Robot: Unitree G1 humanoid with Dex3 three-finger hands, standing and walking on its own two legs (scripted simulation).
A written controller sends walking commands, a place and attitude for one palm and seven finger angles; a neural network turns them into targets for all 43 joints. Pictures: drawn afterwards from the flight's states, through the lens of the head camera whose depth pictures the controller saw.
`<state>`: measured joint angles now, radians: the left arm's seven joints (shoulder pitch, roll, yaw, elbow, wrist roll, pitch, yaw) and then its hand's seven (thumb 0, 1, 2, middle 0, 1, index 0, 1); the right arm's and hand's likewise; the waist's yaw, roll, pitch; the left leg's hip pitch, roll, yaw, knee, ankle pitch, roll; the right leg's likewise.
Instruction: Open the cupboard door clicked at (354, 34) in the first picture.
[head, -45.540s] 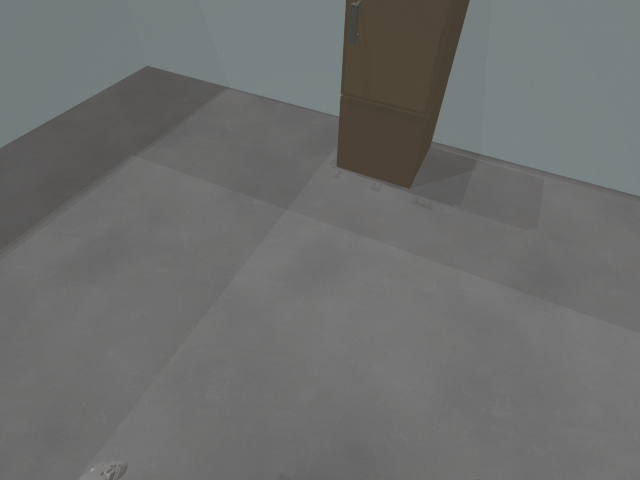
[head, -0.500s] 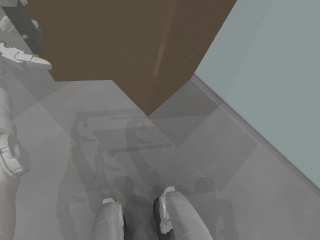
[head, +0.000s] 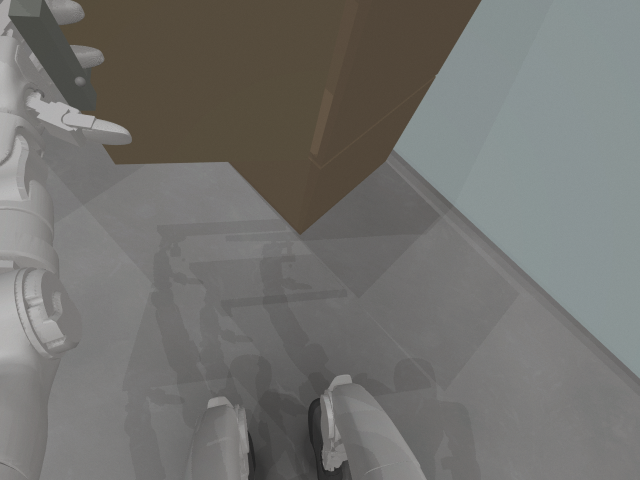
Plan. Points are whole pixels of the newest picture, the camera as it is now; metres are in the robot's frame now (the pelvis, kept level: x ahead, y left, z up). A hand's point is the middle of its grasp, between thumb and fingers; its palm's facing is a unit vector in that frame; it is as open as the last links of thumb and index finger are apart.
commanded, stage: slide the fingers in behind the handle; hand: left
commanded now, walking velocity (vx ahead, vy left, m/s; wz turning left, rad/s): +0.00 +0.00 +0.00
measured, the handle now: (61, 44) +0.60 +0.22 +0.06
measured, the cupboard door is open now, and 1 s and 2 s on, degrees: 52 52 83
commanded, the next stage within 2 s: close the thumb around the handle in 0.40 s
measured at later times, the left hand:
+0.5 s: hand (80, 75) +0.56 +0.20 +0.06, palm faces +0.00 -1.00 -0.01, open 13.7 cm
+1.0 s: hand (82, 77) +0.56 +0.20 +0.06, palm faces +0.01 -1.00 -0.01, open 7.5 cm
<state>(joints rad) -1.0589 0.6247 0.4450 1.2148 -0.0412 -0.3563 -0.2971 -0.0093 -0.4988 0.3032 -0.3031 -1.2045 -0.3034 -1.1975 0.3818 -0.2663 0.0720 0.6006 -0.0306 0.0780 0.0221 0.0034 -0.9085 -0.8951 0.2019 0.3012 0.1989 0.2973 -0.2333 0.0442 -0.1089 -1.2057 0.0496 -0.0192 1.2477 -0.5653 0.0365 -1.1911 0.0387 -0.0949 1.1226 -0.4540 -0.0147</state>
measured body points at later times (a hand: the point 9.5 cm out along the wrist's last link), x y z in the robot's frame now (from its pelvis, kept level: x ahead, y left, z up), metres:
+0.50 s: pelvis +0.00 +0.00 +0.00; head +0.19 +0.04 +0.40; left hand +0.56 +0.26 +0.06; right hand -0.03 -0.26 -0.10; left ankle +0.00 +0.09 -0.63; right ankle +0.03 -0.12 -0.63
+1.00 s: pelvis +0.00 +0.00 +0.00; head +0.19 +0.03 +0.41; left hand +0.55 +0.25 +0.06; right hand -0.02 -0.26 -0.10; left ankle +0.00 +0.09 -0.63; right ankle +0.03 -0.12 -0.63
